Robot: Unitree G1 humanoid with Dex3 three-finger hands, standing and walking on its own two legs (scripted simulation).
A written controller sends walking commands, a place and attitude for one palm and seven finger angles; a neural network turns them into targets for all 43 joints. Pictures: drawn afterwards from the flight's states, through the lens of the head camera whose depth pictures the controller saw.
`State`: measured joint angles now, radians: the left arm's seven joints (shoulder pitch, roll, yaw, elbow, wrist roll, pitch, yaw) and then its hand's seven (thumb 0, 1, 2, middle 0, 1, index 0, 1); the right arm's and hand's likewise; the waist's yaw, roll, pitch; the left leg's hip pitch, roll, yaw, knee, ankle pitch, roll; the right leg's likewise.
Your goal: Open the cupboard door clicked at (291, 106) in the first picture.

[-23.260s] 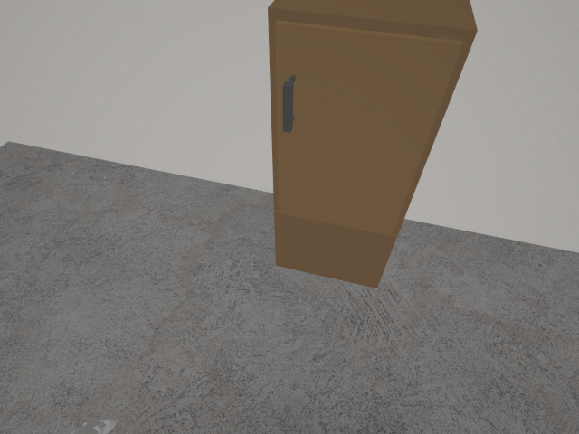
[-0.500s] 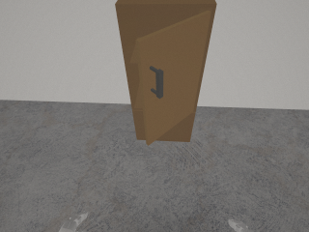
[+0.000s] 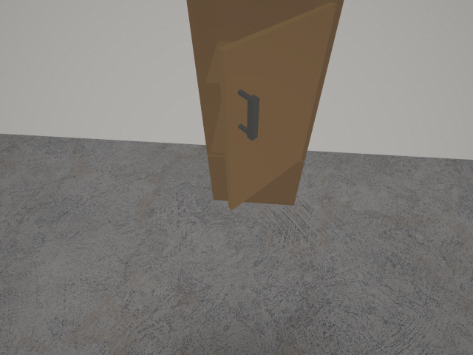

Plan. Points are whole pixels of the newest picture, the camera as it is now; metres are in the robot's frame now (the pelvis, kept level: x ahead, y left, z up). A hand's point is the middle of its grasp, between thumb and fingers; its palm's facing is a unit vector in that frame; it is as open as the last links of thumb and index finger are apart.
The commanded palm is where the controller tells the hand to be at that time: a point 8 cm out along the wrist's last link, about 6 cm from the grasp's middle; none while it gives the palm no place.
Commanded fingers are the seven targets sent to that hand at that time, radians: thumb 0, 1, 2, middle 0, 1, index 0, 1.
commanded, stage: let the arm hang, fingers relaxed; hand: left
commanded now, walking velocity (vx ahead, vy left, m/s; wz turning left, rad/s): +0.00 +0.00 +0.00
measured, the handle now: (247, 115) +0.65 +0.01 +0.02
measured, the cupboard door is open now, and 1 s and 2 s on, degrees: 46 46 46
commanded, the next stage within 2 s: look to check the result in 0.38 s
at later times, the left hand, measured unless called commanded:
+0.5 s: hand out of the picture +0.02 +0.16 -0.17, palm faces +0.02 -0.98 -0.21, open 7.3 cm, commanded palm none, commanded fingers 0.00 0.90 0.90 -0.20 -0.30 -0.20 -0.30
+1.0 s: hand out of the picture +0.02 +0.15 -0.17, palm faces +0.03 -0.98 -0.19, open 7.3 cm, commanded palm none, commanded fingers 0.00 0.90 0.90 -0.20 -0.30 -0.20 -0.30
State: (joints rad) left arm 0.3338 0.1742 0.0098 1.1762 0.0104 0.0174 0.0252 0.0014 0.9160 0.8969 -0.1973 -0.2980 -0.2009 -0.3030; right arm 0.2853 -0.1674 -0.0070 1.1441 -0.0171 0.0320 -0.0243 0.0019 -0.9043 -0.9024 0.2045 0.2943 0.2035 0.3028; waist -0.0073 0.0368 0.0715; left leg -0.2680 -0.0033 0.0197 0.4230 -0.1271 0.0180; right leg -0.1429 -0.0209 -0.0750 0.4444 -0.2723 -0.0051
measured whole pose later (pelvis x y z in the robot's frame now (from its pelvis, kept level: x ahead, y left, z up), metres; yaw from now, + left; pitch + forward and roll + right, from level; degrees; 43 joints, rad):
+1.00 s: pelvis +0.03 -0.02 +0.00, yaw +0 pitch -2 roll +0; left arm 0.27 0.14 0.01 1.15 0.01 0.00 0.03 0.00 0.91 0.90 -0.20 -0.30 -0.20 -0.30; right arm 0.22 -0.16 0.00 1.15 -0.02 0.01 -0.03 0.00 -0.91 -0.90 0.20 0.29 0.20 0.30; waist -0.01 0.01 0.07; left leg -0.22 0.02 0.01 0.41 -0.16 -0.01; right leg -0.08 0.00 -0.08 0.39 -0.29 -0.02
